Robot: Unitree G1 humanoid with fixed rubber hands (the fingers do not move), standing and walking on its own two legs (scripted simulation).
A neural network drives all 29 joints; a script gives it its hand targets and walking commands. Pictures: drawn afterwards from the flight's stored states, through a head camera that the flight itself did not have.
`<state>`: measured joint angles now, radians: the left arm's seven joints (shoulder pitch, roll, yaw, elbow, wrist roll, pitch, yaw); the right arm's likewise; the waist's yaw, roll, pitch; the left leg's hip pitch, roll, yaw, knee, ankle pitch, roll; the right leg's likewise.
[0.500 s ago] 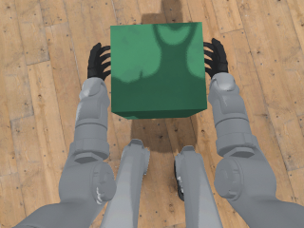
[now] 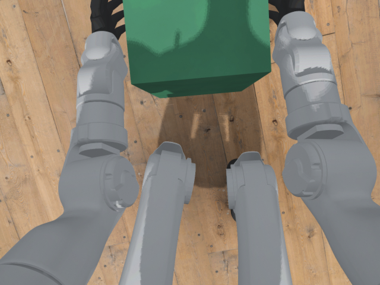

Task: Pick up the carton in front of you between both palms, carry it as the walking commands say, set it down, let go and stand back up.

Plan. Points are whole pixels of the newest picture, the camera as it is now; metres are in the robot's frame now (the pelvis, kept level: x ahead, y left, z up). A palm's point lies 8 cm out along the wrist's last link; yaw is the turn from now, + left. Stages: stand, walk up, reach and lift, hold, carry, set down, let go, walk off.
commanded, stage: set down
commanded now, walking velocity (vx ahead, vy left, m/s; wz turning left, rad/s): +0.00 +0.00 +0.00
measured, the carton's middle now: (196, 37) +0.52 +0.06 -0.22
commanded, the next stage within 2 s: none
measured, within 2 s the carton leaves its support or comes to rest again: rests again in 1.38 s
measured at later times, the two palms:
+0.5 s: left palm (118, 39) +0.50 +0.22 -0.21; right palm (271, 22) +0.56 -0.08 -0.21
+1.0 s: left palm (120, 43) +0.50 +0.22 -0.22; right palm (273, 25) +0.56 -0.09 -0.22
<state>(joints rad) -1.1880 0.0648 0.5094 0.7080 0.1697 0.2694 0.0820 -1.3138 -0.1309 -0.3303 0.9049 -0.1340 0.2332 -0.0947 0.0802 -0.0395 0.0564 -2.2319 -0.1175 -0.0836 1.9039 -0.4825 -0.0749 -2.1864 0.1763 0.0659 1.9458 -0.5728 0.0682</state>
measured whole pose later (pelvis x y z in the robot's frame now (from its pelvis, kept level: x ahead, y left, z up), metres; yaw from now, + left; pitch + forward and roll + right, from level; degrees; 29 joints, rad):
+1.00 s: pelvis +0.00 -0.01 -0.06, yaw +0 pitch +37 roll +2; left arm -1.32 0.17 0.52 0.90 0.14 0.20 -0.01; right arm -1.50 -0.23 -0.25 1.12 -0.10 0.17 -0.06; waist 0.11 -0.03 0.32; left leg -2.25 -0.06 -0.03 2.15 -0.55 -0.06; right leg -2.22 0.16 0.03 2.20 -0.63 0.03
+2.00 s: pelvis +0.00 +0.00 +0.00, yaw +2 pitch +43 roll +0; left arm -1.25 0.26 0.30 0.93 -0.12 0.13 0.11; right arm -1.39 -0.36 -0.14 1.07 0.07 0.16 -0.08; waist 0.11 -0.03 0.09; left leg -2.17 -0.03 -0.01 1.91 -0.49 -0.01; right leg -2.12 0.06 0.01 1.96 -0.59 0.01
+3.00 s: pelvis +0.07 +0.01 +0.27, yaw +1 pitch +36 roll -1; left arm -0.52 0.21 0.24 0.61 0.07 0.10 -0.10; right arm -0.59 -0.14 -0.22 0.62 -0.10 0.13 -0.07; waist 0.07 -0.01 -0.05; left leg -1.23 -0.03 -0.03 0.87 -0.27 0.02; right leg -1.18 0.05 0.06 0.88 -0.33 0.02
